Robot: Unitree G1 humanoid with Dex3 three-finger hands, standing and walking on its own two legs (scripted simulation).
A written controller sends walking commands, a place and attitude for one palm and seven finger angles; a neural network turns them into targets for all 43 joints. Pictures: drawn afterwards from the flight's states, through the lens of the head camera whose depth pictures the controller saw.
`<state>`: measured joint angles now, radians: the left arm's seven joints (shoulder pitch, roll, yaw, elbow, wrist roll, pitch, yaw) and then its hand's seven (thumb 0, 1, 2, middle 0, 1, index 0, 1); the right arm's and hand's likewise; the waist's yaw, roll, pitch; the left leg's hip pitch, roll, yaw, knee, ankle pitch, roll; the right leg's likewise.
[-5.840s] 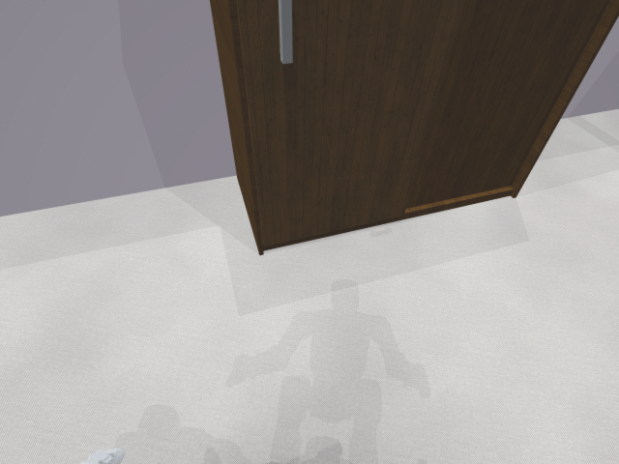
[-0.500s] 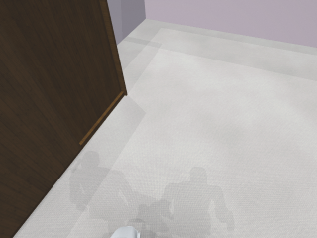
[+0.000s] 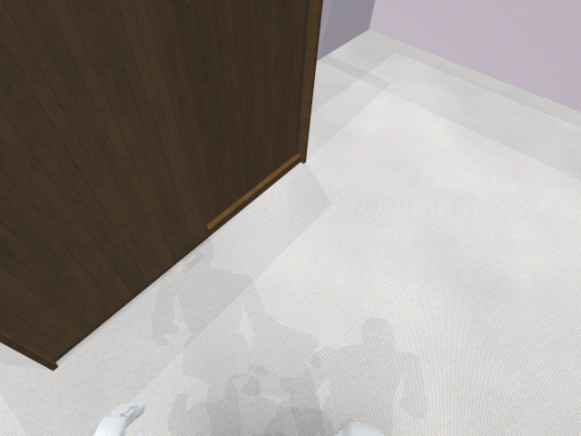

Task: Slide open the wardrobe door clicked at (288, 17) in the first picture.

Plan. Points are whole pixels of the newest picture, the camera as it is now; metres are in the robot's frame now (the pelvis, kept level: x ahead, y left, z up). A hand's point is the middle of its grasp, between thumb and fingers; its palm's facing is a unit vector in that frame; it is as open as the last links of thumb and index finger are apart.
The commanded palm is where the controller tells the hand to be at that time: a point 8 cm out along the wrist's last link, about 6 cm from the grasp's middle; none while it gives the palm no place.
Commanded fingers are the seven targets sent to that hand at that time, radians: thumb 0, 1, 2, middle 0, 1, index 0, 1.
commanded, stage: turn to face it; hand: left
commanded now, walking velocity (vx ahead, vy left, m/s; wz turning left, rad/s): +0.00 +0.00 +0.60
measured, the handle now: out of the picture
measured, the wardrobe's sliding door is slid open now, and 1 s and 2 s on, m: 0.00 0.00 0.00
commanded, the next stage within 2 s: take the last steps up to it in 1.36 s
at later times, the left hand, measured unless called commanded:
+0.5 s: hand out of the picture -0.02 +0.20 -0.17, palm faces +0.34 -0.91 -0.25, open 7.4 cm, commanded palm none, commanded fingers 0.00 0.90 0.90 -0.20 -0.30 -0.20 -0.30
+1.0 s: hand out of the picture -0.03 +0.27 -0.15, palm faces +0.57 -0.78 -0.24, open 7.4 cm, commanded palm none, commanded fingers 0.00 0.90 0.90 -0.20 -0.30 -0.20 -0.30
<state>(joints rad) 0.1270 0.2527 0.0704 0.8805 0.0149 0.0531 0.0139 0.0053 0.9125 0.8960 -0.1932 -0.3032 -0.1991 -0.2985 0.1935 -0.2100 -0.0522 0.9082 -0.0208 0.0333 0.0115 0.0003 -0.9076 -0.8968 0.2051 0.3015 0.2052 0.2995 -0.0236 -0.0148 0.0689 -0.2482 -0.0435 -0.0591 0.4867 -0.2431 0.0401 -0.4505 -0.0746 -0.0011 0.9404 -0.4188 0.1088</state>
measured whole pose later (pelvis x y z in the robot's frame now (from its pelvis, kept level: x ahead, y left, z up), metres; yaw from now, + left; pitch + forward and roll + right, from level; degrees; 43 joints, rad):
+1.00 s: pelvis -0.02 +0.02 +0.00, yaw +36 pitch +0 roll -2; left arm 0.10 0.25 0.07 0.88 0.01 0.06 0.02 0.00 0.91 0.90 -0.19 -0.30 -0.20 -0.30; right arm 0.24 -0.19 -0.05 0.92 -0.02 0.03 0.01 0.00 -0.91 -0.90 0.21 0.30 0.21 0.30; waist -0.04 -0.01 0.06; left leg -0.25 -0.08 -0.13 0.45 -0.20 0.06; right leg -0.44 -0.05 0.02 0.93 -0.41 0.12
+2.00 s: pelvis +0.04 +0.06 -0.01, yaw +50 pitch +0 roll +0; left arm 0.21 0.22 0.06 1.04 0.02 0.02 -0.04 0.01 0.91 0.90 -0.19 -0.30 -0.20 -0.30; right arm 0.40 -0.17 -0.04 1.08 -0.03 -0.03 -0.02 0.00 -0.92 -0.90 0.20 0.30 0.20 0.30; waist -0.04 -0.01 0.05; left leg 0.05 0.06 0.05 0.34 -0.37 -0.04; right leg -0.49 -0.10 -0.08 0.73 -0.25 0.04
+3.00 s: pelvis +0.25 +0.19 -0.01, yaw +51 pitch -2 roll +1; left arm 0.17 0.15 0.05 1.01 0.03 0.01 0.03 0.00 0.91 0.90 -0.19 -0.30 -0.20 -0.30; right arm 0.20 -0.19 -0.09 1.04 -0.01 0.07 -0.02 0.00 -0.92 -0.90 0.20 0.30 0.20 0.30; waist -0.01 0.05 0.10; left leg -0.38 0.01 0.03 1.03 -0.52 -0.02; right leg -0.33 -0.07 -0.10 0.60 -0.23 -0.01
